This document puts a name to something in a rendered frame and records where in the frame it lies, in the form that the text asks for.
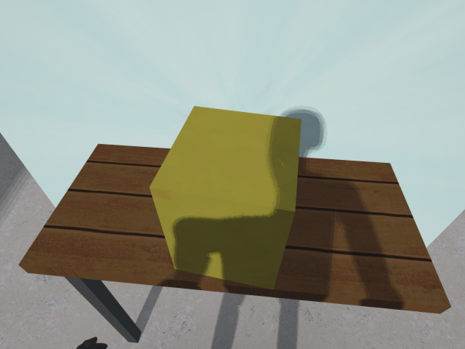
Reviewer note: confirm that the table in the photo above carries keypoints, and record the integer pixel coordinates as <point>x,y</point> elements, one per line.
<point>353,239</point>

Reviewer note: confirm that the carton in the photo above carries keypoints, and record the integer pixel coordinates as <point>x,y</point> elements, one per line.
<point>226,194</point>

